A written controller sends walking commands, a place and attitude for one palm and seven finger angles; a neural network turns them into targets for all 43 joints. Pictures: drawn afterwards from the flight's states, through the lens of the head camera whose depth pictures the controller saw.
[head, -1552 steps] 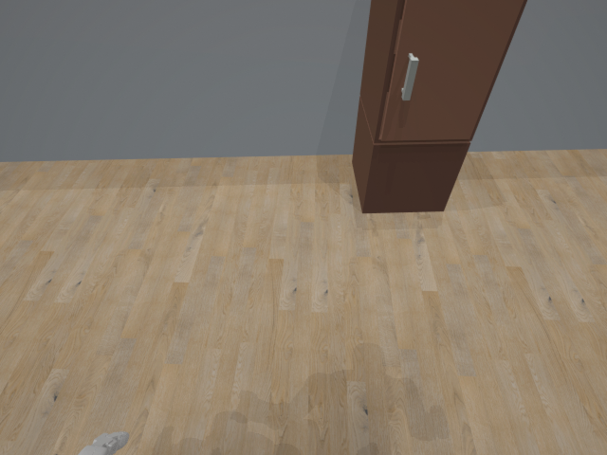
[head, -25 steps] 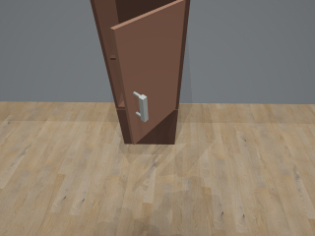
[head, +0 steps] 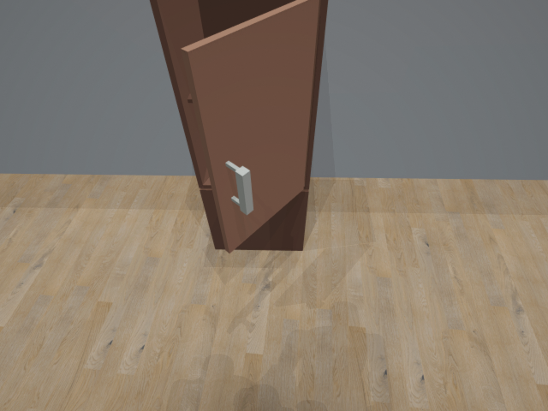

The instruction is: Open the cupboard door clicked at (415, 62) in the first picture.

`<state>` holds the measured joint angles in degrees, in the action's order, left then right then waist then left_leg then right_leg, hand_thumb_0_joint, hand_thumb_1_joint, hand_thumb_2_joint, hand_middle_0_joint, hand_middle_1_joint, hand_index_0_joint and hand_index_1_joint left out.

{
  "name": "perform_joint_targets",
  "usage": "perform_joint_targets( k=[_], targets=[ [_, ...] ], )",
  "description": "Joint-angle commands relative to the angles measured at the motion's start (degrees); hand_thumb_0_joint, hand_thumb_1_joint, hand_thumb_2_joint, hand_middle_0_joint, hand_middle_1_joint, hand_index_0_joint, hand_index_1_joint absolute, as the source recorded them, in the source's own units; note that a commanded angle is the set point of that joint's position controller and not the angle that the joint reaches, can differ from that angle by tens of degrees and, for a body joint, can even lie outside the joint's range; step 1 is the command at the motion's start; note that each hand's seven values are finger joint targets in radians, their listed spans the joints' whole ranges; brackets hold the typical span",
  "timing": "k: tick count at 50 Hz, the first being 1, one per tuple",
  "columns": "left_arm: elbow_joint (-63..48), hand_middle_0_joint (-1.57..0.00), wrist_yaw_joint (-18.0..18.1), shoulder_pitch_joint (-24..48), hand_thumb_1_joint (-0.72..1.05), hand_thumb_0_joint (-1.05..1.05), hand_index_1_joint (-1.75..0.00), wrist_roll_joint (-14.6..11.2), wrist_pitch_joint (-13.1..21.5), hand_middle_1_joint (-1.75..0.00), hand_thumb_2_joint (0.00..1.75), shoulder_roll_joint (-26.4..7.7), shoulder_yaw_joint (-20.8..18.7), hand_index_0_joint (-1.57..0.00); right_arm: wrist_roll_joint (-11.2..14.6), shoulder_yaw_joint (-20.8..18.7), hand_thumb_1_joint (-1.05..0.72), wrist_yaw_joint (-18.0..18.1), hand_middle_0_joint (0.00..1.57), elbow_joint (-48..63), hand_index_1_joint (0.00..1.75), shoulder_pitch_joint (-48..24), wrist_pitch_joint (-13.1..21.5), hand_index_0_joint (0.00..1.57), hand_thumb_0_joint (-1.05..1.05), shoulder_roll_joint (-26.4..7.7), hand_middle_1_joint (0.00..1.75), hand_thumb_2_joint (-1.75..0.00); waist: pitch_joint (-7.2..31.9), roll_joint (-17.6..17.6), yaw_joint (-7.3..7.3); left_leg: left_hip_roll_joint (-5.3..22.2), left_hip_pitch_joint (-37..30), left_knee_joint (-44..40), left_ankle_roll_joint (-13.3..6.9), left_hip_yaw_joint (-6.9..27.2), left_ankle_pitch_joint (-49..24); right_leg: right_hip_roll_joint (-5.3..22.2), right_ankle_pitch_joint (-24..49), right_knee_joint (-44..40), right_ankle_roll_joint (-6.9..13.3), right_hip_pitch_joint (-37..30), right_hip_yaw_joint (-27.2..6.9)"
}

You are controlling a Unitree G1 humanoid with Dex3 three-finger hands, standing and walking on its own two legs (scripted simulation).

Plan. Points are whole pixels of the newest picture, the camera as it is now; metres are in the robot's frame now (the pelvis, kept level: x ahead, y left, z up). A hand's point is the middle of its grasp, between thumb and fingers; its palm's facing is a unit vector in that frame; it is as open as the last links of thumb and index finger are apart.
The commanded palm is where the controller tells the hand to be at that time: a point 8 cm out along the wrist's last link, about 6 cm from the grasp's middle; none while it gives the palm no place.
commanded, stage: look to check the result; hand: left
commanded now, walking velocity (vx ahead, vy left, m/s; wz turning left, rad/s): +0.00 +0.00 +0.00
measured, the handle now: (238, 187) +0.60 +0.12 -0.09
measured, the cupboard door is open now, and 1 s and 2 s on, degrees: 50 50 50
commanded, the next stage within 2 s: walk to a spot facing it in 0.18 s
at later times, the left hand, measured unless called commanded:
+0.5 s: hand out of the picture +0.02 +0.17 -0.18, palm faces -0.01 -0.98 -0.21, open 7.4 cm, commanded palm none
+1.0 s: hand out of the picture +0.12 +0.15 -0.17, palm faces -0.27 -0.91 -0.31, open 7.4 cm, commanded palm none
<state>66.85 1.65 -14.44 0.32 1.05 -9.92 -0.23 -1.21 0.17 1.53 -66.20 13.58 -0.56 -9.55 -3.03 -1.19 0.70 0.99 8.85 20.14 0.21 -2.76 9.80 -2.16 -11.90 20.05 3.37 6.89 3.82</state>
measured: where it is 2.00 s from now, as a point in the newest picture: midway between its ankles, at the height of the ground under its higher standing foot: outside the picture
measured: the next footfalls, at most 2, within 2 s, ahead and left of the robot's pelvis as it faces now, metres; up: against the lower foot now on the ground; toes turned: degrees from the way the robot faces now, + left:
left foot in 1.22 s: +0.11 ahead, +0.08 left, +0.00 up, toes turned -28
right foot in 1.50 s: -0.04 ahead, -0.17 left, +0.00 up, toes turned -41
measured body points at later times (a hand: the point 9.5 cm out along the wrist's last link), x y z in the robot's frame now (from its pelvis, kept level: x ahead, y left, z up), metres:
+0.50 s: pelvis +0.01 -0.01 -0.01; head +0.03 -0.02 +0.44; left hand +0.02 +0.22 -0.16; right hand +0.00 -0.23 -0.17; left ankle +0.01 +0.12 -0.75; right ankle -0.01 -0.08 -0.75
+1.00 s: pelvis +0.00 -0.04 -0.02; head +0.05 -0.08 +0.43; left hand +0.13 +0.20 -0.15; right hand +0.00 -0.31 -0.17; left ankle +0.01 +0.11 -0.68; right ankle -0.03 -0.13 -0.75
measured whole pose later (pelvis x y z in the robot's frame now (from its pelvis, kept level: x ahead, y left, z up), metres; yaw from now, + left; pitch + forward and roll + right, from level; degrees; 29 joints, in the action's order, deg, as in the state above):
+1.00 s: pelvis +0.00 -0.04 -0.02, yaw -20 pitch +1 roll +2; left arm 54.6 0.7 -11.0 1.5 -1.4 -13.0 -4.9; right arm -0.9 -3.8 1.1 -54.4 5.8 -3.5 -13.3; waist -7.7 -1.0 -1.3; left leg 4.0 25.4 60.6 3.3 -3.2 29.0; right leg -2.1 -17.5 34.9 2.5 18.1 -3.2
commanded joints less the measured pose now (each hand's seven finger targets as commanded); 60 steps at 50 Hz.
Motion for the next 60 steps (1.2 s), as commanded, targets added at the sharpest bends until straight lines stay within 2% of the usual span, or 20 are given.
perform_joint_targets(
  k=[1,15,23,28,31,32,33,35,38,41,42,43,44,45,47,50,54,58,59,60],
  targets=[
    [-1.5,-0.20,0.7,-2.4,0.90,0.00,-0.30,0.0,0.7,-0.30,0.90,-6.7,-1.0,-0.20,0.1,-1.1,-0.90,0.7,0.20,1.4,0.30,3.5,0.7,0.20,0.00,-5.8,0.30,-0.90,-0.2,1.0,-0.06,5.0,-1.5,-2.1,-1.6,5.0,-4.5,8.5,5.8,-5.2,-0.5,3.3,-7.9],
    [-1.5,-0.20,0.7,-2.5,0.90,0.00,-0.30,0.0,0.6,-0.30,0.90,-6.3,-1.0,-0.20,0.0,-0.9,-0.90,0.8,0.20,1.1,0.30,4.1,0.7,0.20,0.00,-5.1,0.30,-0.90,-0.9,0.8,-0.09,5.0,-0.9,-2.0,-1.4,4.7,-4.4,8.4,6.1,-5.4,-0.6,3.0,-8.1],
    [-4.8,-0.20,0.3,-1.6,0.90,0.00,-0.30,0.5,-1.7,-0.30,0.90,-8.3,-4.2,-0.20,0.1,-3.2,-0.90,1.7,0.20,4.0,0.30,4.1,-1.0,0.20,0.00,-6.0,0.30,-0.90,0.5,3.2,-0.02,5.6,1.0,6.6,-0.5,-0.7,1.3,9.3,12.4,-0.4,1.1,6.2,-14.0],
    [-7.4,-0.20,-0.2,0.5,0.90,0.00,-0.30,0.7,-2.4,-0.30,0.90,-8.8,-5.5,-0.20,0.2,-4.3,-0.90,1.9,0.20,6.3,0.30,3.8,-1.1,0.20,0.00,-6.3,0.30,-0.90,1.5,3.4,0.45,6.3,0.1,8.9,-0.7,-0.9,3.5,8.5,12.6,2.0,2.0,9.9,-17.0],
    [-9.8,-0.20,-0.9,2.3,0.90,0.00,-0.30,0.7,-2.8,-0.30,0.90,-7.7,-5.6,-0.20,-0.3,-5.0,-0.90,2.0,0.20,7.6,0.30,3.7,-0.7,0.20,0.00,-8.7,0.30,-0.90,0.0,-4.5,0.62,12.7,-2.6,2.5,-3.4,4.7,2.9,3.2,7.6,10.2,0.4,17.0,-12.9],
    [-10.6,-0.20,-1.2,2.8,0.90,0.00,-0.30,0.7,-2.9,-0.30,0.90,-6.8,-5.6,-0.20,-0.6,-5.3,-0.90,2.1,0.20,8.0,0.30,4.2,-0.5,0.20,0.00,-10.5,0.30,-0.90,0.0,-9.7,0.80,18.2,-2.4,-2.0,-6.2,9.3,2.6,0.6,1.1,18.5,-0.6,19.0,-9.0],
    [-11.4,-0.20,-1.4,3.9,0.90,0.00,-0.30,0.7,-3.3,-0.30,0.90,-6.2,-5.7,-0.20,-0.7,-5.6,-0.90,2.1,0.20,8.3,0.30,4.5,-0.1,0.20,0.00,-11.0,0.30,-0.90,0.2,-13.3,0.72,24.3,-1.4,-6.3,-9.9,12.9,0.0,0.2,-14.3,30.7,-1.5,20.6,-5.2],
    [-12.7,-0.20,-2.0,4.2,0.90,0.00,-0.30,0.9,-3.8,-0.30,0.90,-6.9,-6.3,-0.20,-1.1,-5.2,-0.90,2.1,0.20,9.8,0.30,2.7,0.5,0.20,0.00,-11.4,0.30,-0.90,1.1,-8.3,-0.54,25.8,-0.8,-6.1,-11.7,11.1,-5.5,2.9,-19.1,39.6,-2.3,22.1,-7.0],
    [-13.2,-0.20,-2.6,2.8,0.90,0.00,-0.30,1.0,-3.6,-0.30,0.90,-5.0,-5.8,-0.20,-1.5,-5.5,-0.90,1.8,0.20,11.9,0.30,-1.8,0.6,0.20,0.00,-12.2,0.30,-0.90,2.8,-7.0,-2.21,21.8,-0.4,0.2,-8.1,0.4,-13.6,4.4,-16.3,30.9,-2.7,16.5,-3.4],
    [-12.4,-0.20,-2.7,-1.8,0.90,0.00,-0.30,1.0,-3.0,-0.30,0.90,-6.6,-6.2,-0.20,-0.9,-5.9,-0.90,1.2,0.20,12.9,0.30,-3.2,-0.2,0.20,0.00,-13.4,0.30,-0.90,4.1,-3.4,-4.09,17.3,2.8,10.7,-3.1,-5.6,-7.7,2.8,-4.0,13.5,-2.7,6.5,-0.5],
    [-12.0,-0.20,-2.3,-4.2,0.90,0.00,-0.30,1.4,-2.4,-0.30,0.90,-10.5,-6.8,-0.20,-0.2,-5.8,-0.90,0.9,0.20,13.8,0.30,-3.5,-0.6,0.20,0.00,-11.8,0.30,-0.90,4.0,7.1,-5.24,11.7,7.8,20.8,0.1,-8.4,1.3,6.1,8.1,3.2,-1.0,2.1,-8.2],
    [-12.3,-0.20,-1.1,-5.2,0.90,0.00,-0.30,2.0,-1.6,-0.30,0.90,-17.5,-8.1,-0.20,0.3,-5.1,-0.90,0.3,0.20,16.9,0.30,-4.3,-0.7,0.20,0.00,-7.4,0.30,-0.90,3.3,24.1,-5.45,2.8,22.4,35.3,3.3,-9.2,25.0,20.6,25.8,-2.1,5.5,-2.7,-31.5],
    [-12.2,-0.20,-0.5,-7.0,0.90,0.00,-0.30,1.0,-1.8,-0.30,0.90,-18.3,-8.1,-0.20,0.5,-5.1,-0.90,0.3,0.20,17.3,0.30,-6.6,-1.3,0.20,0.00,-8.7,0.30,-0.90,2.9,18.4,-6.94,2.7,23.4,43.8,2.6,-0.8,28.5,23.0,28.6,-1.7,10.3,-1.4,-34.1],
    [-13.1,-0.20,-0.5,-4.3,0.90,0.00,-0.30,0.9,-2.0,-0.30,0.90,-18.2,-7.7,-0.20,0.8,-5.1,-0.90,-0.2,0.20,17.4,0.30,-6.3,-1.4,0.20,0.00,-8.4,0.30,-0.90,1.2,14.0,-4.79,4.2,23.7,46.1,2.3,1.1,25.5,22.0,16.4,-1.9,11.6,2.8,-31.2],
    [-15.1,-0.20,0.1,1.2,0.90,0.00,-0.30,1.4,-2.0,-0.30,0.90,-14.6,-7.4,-0.20,0.4,-5.2,-0.90,0.0,0.20,17.6,0.30,-8.2,-1.3,0.20,0.00,-8.2,0.30,-0.90,1.6,13.1,-2.55,3.9,24.8,45.7,2.7,3.5,19.6,16.2,21.1,1.4,9.7,2.7,-29.0],
    [-15.6,-0.20,0.5,-0.2,0.90,0.00,-0.30,1.3,-1.7,-0.30,0.90,-14.0,-7.2,-0.20,0.9,-4.7,-0.90,0.2,0.20,17.7,0.30,-7.8,-1.0,0.20,0.00,-6.9,0.30,-0.90,8.0,7.8,-2.50,2.2,20.6,38.1,3.3,2.8,17.8,14.5,31.2,4.4,9.2,-2.4,-26.6],
    [-15.9,-0.20,0.0,-0.1,0.90,0.00,-0.30,1.5,-2.1,-0.30,0.90,-14.9,-7.4,-0.20,1.3,-4.4,-0.90,0.4,0.20,18.5,0.30,-8.3,-0.6,0.20,0.00,-6.1,0.30,-0.90,7.8,8.6,-2.64,-0.1,15.6,27.2,2.9,2.2,15.4,12.7,28.9,4.3,8.5,-0.7,-28.0],
    [-17.1,-0.20,-0.5,3.8,0.90,0.00,-0.30,1.1,-2.7,-0.30,0.90,-13.5,-7.1,-0.20,1.5,-4.7,-0.90,1.0,0.20,17.6,0.30,-2.5,0.0,0.20,0.00,-7.6,0.30,-0.90,6.4,9.1,1.06,-0.1,1.2,9.2,2.3,3.1,5.4,9.0,18.8,6.8,3.4,10.2,-27.2],
    [-18.0,-0.20,-0.7,4.2,0.90,0.00,-0.30,0.6,-2.8,-0.30,0.90,-11.2,-6.6,-0.20,1.1,-5.0,-0.90,1.4,0.20,16.8,0.30,0.1,0.6,0.20,0.00,-10.4,0.30,-0.90,7.4,1.6,2.07,5.4,-6.6,1.3,0.7,8.0,3.6,4.6,9.9,10.9,0.8,16.9,-23.4],
    [-19.3,-0.20,-1.4,3.0,0.90,0.00,-0.30,-0.1,-2.9,-0.30,0.90,-8.0,-5.9,-0.20,0.0,-6.0,-0.90,1.6,0.20,17.4,0.30,0.5,1.2,0.20,0.00,-15.9,0.30,-0.90,7.2,-15.1,1.68,20.3,-11.3,-4.6,-5.0,24.1,-0.7,-3.0,-12.3,22.3,-3.0,26.9,-14.1]
  ],
)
